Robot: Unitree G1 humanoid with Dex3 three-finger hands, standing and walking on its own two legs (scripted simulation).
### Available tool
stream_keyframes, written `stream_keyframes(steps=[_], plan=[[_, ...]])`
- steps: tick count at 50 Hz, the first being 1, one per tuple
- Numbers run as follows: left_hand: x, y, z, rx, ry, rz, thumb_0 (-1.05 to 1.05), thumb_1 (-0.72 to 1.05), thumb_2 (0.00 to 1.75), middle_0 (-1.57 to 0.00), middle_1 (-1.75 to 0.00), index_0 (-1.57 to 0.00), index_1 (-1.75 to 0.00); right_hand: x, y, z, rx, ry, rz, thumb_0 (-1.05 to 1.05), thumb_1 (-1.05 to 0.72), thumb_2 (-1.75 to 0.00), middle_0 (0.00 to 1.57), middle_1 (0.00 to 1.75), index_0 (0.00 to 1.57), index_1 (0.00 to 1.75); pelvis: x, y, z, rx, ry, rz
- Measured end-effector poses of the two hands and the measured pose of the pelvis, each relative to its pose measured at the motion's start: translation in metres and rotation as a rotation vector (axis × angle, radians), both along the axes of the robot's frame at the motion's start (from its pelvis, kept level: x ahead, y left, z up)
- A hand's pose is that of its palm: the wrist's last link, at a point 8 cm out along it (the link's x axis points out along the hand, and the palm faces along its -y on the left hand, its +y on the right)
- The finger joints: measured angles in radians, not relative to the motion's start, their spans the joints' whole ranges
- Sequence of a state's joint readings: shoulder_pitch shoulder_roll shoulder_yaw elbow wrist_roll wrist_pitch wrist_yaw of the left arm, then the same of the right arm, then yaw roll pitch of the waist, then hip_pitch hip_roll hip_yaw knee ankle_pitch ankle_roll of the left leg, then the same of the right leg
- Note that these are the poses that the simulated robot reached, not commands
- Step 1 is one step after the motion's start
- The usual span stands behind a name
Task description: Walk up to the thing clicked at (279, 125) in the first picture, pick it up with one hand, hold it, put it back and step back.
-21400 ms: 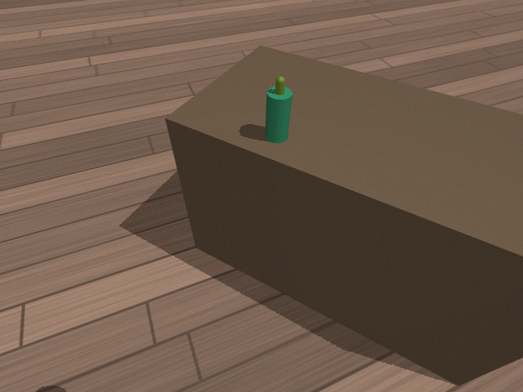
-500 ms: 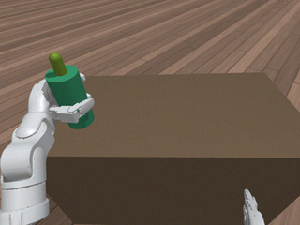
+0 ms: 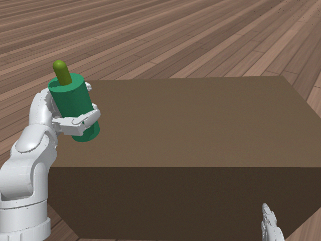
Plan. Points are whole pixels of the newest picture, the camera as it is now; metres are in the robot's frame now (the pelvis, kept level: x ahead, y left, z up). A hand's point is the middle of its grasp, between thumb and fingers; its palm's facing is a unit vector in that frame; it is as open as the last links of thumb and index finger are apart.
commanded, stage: crouch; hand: left
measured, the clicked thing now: (73, 101) +0.32 +0.17 +0.25
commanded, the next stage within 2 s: lower in 1.46 s
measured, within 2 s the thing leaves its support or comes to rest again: neither
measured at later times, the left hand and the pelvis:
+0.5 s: hand (93, 118) +0.37 +0.17 +0.17, palm faces +0.14 -0.99 +0.02, open 8.7 cm; pelvis -0.01 +0.00 +0.00, yaw +0 degrees
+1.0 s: hand (98, 118) +0.42 +0.18 +0.12, palm faces +0.14 -0.99 -0.01, open 8.8 cm; pelvis +0.00 +0.00 -0.01, yaw -1 degrees
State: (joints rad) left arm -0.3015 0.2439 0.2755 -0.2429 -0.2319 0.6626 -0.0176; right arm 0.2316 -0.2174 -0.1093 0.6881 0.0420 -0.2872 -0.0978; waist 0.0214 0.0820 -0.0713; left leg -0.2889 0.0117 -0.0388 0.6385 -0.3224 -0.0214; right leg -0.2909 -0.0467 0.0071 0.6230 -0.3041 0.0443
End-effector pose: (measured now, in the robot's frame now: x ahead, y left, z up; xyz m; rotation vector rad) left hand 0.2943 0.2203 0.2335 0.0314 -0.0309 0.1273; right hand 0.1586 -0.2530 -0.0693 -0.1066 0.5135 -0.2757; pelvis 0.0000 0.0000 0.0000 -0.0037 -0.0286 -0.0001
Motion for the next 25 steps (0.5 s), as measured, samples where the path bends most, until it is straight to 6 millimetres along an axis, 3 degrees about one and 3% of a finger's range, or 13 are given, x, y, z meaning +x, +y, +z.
stream_keyframes(steps=[14, 19, 25], plan=[[0.008, -0.004, 0.001, -0.033, 0.013, -0.029, 0.00, -0.23, 1.10, -0.78, -1.04, -0.79, -1.03, 0.001, 0.007, 0.001, 0.005, -0.011, 0.015, -0.01, 0.54, -0.05, 0.06, 0.05, 0.05, 0.06, -0.001, 0.002, 0.000, 0.001, -0.002, 0.002], [0.024, -0.003, -0.019, -0.057, 0.090, -0.013, 0.00, -0.23, 1.10, -0.78, -1.03, -0.80, -1.03, -0.005, 0.010, -0.002, 0.012, 0.010, 0.024, -0.01, 0.56, -0.05, 0.06, 0.05, 0.05, 0.06, -0.005, 0.001, 0.000, 0.004, 0.006, -0.001], [0.045, 0.000, -0.060, -0.074, 0.172, 0.016, 0.00, -0.22, 1.09, -0.78, -1.03, -0.79, -1.02, -0.017, 0.008, -0.001, -0.010, 0.030, 0.026, -0.01, 0.56, -0.05, 0.06, 0.05, 0.05, 0.06, -0.009, -0.001, -0.001, 0.007, 0.027, -0.004]])
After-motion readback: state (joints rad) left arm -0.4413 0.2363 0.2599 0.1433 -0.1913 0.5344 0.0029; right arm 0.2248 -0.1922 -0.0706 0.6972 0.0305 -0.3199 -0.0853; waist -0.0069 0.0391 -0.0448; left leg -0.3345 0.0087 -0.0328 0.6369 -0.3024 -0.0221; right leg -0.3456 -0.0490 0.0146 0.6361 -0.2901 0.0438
